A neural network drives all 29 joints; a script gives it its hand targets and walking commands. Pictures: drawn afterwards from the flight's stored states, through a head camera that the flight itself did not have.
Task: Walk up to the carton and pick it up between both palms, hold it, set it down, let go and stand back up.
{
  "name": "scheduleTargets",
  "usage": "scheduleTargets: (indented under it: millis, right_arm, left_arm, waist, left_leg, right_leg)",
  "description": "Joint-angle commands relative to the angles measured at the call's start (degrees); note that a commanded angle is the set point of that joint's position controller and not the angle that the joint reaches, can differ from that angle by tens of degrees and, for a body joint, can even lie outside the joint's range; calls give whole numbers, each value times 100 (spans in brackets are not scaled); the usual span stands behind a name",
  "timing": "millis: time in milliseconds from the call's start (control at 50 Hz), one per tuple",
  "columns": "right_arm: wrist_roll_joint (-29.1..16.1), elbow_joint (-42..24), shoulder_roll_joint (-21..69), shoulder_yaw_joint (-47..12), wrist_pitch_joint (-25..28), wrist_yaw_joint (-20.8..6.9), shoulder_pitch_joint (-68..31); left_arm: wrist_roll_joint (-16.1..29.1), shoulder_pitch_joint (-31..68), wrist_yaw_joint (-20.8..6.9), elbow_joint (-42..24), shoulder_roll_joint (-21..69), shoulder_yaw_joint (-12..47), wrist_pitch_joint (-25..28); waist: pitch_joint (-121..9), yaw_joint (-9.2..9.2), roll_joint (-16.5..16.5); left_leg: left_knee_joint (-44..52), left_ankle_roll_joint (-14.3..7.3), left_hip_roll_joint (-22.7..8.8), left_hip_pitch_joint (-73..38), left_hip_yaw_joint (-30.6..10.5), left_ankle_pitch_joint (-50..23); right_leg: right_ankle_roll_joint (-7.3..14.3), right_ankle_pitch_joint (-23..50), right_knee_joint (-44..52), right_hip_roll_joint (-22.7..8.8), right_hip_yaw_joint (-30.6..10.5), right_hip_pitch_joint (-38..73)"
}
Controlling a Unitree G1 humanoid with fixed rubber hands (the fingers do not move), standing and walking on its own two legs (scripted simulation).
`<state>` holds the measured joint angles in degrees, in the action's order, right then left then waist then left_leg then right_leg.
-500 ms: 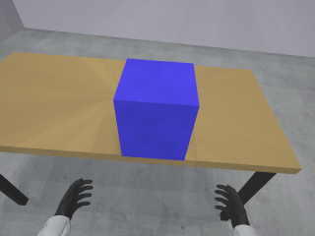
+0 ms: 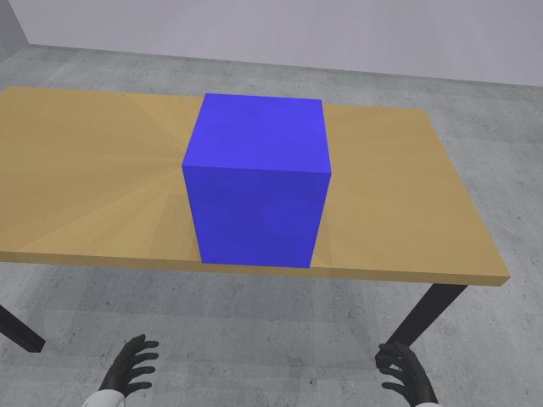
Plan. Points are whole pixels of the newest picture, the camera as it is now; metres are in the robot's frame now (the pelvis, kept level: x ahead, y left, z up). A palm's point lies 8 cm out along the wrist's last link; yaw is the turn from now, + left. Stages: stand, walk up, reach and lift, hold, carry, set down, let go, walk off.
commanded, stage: let go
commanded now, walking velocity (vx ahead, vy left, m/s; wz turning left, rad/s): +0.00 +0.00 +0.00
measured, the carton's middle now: (259, 184) +0.49 +0.04 +0.04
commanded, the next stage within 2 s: stand in 0.50 s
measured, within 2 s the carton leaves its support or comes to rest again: neither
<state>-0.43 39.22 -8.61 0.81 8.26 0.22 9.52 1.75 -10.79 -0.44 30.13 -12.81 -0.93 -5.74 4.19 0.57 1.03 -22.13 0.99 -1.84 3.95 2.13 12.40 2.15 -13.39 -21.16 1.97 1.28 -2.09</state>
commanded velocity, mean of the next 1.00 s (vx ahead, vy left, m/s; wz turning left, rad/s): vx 0.00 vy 0.00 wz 0.00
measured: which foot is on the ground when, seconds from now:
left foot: down 0.00-1.00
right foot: down 0.00-1.00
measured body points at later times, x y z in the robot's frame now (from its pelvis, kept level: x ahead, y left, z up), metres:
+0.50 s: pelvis +0.00 -0.01 +0.00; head +0.00 +0.00 +0.45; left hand +0.18 +0.22 -0.09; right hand +0.17 -0.24 -0.09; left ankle +0.00 +0.13 -0.74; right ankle -0.01 -0.09 -0.74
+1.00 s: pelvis +0.01 +0.01 -0.01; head +0.01 +0.01 +0.44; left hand +0.10 +0.24 -0.14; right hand +0.03 -0.25 -0.15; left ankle +0.00 +0.13 -0.74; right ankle -0.01 -0.09 -0.74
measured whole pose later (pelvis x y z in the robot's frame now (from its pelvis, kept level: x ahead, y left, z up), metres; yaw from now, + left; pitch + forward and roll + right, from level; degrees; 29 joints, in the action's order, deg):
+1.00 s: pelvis +0.01 +0.01 -0.01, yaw -4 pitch +0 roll +0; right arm 2.0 52.5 -11.8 3.4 -0.9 -0.1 18.8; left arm -2.0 -19.9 0.4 44.0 -10.0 -2.0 1.7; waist -1.6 -0.7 -0.1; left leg -29.9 0.4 -2.7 12.6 5.8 17.4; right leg 1.6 -17.4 -30.2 2.5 -2.4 -12.9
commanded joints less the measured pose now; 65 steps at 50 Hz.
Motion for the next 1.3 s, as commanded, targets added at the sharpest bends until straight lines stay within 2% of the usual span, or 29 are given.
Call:
scheduleTargets:
  millis: [0, 120, 200, 300, 320, 480, 500, 520, 540, 560, 620, 640, 700, 720, 740, 780, 860, 900, 960, 980, 1020, 1040, 1080, 1100, 1120, 1180, 1200, 1240, 1280]
  right_arm:
    - [128, -730, -700, 310, 277, -47, -513]
    - [234, -707, -734, 334, 304, -148, -467]
    - [171, -441, -769, 326, 435, -138, -319]
    - [122, -320, -802, 260, 471, -140, -310]
    - [122, -265, -763, 338, 467, -135, -301]
    - [121, -375, -840, 335, 456, -145, -268]
    - [244, 127, -1105, 400, -265, -46, 322]
    - [281, 61, -1201, 462, -618, -20, 213]
    - [298, -9, -1066, 428, -732, -49, 195]
    - [286, -49, -1063, 428, -796, -88, 248]
    - [245, 95, -1097, 430, -812, -117, 495]
    - [229, 155, -1042, 422, -814, -112, 444]
    - [290, 323, -1051, 432, -832, -108, 507]
    - [298, 335, -1100, 425, -817, -111, 573]
    - [278, 419, -1064, 422, -809, -116, 660]
    - [241, 571, -1051, 430, -817, -93, 778]
    - [257, 792, -1086, 421, -816, -24, 829]
    - [241, 951, -973, 408, -831, -13, 1016]
    - [202, 1129, -944, 334, -814, 31, 1089]
    - [206, 1206, -922, 341, -802, 30, 1043]
    - [170, 1298, -942, 334, -802, 72, 1049]
    - [220, 1368, -948, 317, -780, 68, 1197]
    - [196, 1485, -992, 340, -781, 106, 1148]
    - [200, 1555, -905, 299, -773, 90, 1208]
    - [191, 1636, -874, 309, -786, 106, 1227]
    - [168, 1705, -884, 320, -777, 103, 1151]
    - [143, 1810, -893, 329, -782, 123, 1202]
    - [166, 1876, -784, 262, -786, 133, 1199]
    - [170, 1976, -748, 271, -798, 141, 1321]
  left_arm:
    - [-59, 565, 103, -850, -627, -133, 101]
    - [-24, 540, 148, -686, -630, -99, 63]
    - [-154, 474, 136, -783, -648, -162, 109]
    - [-200, 404, 146, -724, -548, -189, 57]
    - [-239, 385, 125, -709, -511, -173, 43]
    - [-283, 394, 122, -799, -583, -209, 80]
    - [-655, -523, 67, -140, -724, -306, 475]
    - [-560, -673, 13, -22, -730, -317, 616]
    - [-488, -611, -37, 42, -681, -326, 691]
    - [-475, -346, -53, 1, -663, -324, 751]
    - [-420, -339, -45, 167, -464, -255, 865]
    - [-420, -408, -39, 161, -491, -288, 885]
    - [-403, -493, 19, 311, -473, -243, 914]
    - [-393, -493, 33, 339, -576, -282, 914]
    - [-377, -616, 36, 433, -580, -301, 910]
    - [-384, -755, 57, 591, -512, -308, 909]
    - [-365, -1010, 110, 782, -456, -300, 892]
    - [-388, -1044, 111, 918, -424, -301, 861]
    - [-341, -1186, 155, 1109, -372, -306, 835]
    - [-360, -1165, 168, 1159, -369, -300, 836]
    - [-349, -1188, 183, 1299, -360, -284, 846]
    - [-374, -1217, 192, 1398, -286, -265, 827]
    - [-354, -1254, 207, 1503, -318, -279, 850]
    - [-323, -1274, 220, 1589, -249, -279, 841]
    - [-277, -1287, 222, 1645, -229, -268, 840]
    - [-292, -1449, 235, 1942, -165, -224, 832]
    - [-310, -1287, 257, 1935, -188, -232, 821]
    - [-307, -1261, 261, 1999, -201, -210, 804]
    - [-295, -1235, 272, 2151, -139, -201, 756]
  waist:
    - [-342, -44, -157]
    - [-386, -6, 67]
    - [-518, 3, -79]
    - [-595, 2, -134]
    - [-529, -92, -139]
    - [-488, -23, -85]
    - [-369, 101, -900]
    - [-188, 126, -1010]
    - [-195, 32, -629]
    - [-454, -37, -265]
    - [-902, -147, 239]
    - [-983, -60, 244]
    - [-508, -174, 91]
    - [-624, -134, 143]
    - [-525, -138, 306]
    - [-612, -132, 274]
    - [-347, -50, -160]
    - [-232, -128, -179]
    - [-183, -53, -179]
    - [-239, -7, -54]
    - [-171, -52, -223]
    - [-186, -92, 7]
    - [-144, -42, -178]
    - [-121, -82, -12]
    - [-39, -84, -176]
    - [-368, -15, 134]
    - [-317, -115, 86]
    - [-204, -111, -112]
    - [0, -168, 121]
  left_leg:
    - [224, 67, 127, -480, 157, -1033]
    - [164, -24, 132, -263, 175, -860]
    - [89, 38, 150, -312, 177, -1291]
    - [89, 49, 148, -368, 177, -1308]
    - [81, 48, 147, -379, 183, -1322]
    - [52, 3, 186, -324, 191, -1132]
    - [-184, -64, -611, 257, -303, -1833]
    - [-105, -195, -612, 676, -283, -818]
    - [-181, -195, -525, 656, -275, -271]
    - [-282, -132, -491, 637, -234, -345]
    - [-539, -95, -360, 459, -162, -214]
    - [-538, -115, -403, 326, -173, -180]
    - [-572, -165, -382, 585, -162, -64]
    - [-604, -173, -416, 542, -128, -201]
    - [-560, -145, -404, 602, -182, -201]
    - [-477, -206, -427, 608, -222, -75]
    - [-294, -262, -414, 784, -218, -233]
    - [-203, -254, -442, 754, -182, -56]
    - [37, -378, -534, 968, -363, -99]
    - [44, -321, -505, 895, -270, -68]
    - [29, -372, -544, 662, -350, -392]
    - [48, -361, -524, 844, -358, -357]
    - [69, -327, -430, 709, -253, -328]
    - [72, -308, -478, 642, -229, -373]
    - [60, -311, -414, 686, -215, -483]
    - [-22, -348, -436, 398, -166, -551]
    - [37, -341, -448, 488, -219, -611]
    - [120, -369, -469, 539, -203, -738]
    - [125, -355, -410, 527, -190, -514]
  right_leg:
    - [-142, 784, 537, -175, -42, -812]
    - [-192, 879, 395, -221, -77, -903]
    - [-209, 1543, 293, -227, -147, -734]
    - [-193, 1550, 302, -206, -147, -631]
    - [-210, 1570, 326, -219, -146, -639]
    - [-234, 1579, 283, -240, -122, -727]
    - [-172, 1669, -113, -565, -511, -1013]
    - [-183, 1052, -20, -590, -588, -1027]
    - [-119, 1256, -57, -639, -680, -1151]
    - [-25, 1623, -117, -679, -725, -1055]
    - [93, 2203, -290, -739, -902, -1109]
    - [109, 2177, -256, -692, -836, -1265]
    - [172, 1847, -159, -729, -1025, -1583]
    - [164, 2091, -263, -718, -945, -1439]
    - [204, 2005, -283, -728, -1036, -1582]
    - [194, 1667, -206, -684, -1007, -1492]
    - [185, 1528, -277, -671, -1064, -1473]
    - [185, 1173, -183, -646, -1087, -1633]
    - [107, 925, -253, -540, -930, -1444]
    - [83, 980, -284, -534, -954, -1370]
    - [114, 1115, -206, -567, -1002, -1543]
    - [89, 1092, -233, -521, -933, -1365]
    - [127, 1305, -136, -622, -1074, -1411]
    - [114, 1307, -148, -597, -1040, -1415]
    - [88, 1403, -143, -550, -1042, -1411]
    - [44, 1395, -154, -569, -1004, -1372]
    - [56, 1403, -168, -560, -1013, -1239]
    - [10, 1346, -186, -521, -914, -1276]
    - [-12, 1275, -103, -569, -963, -1390]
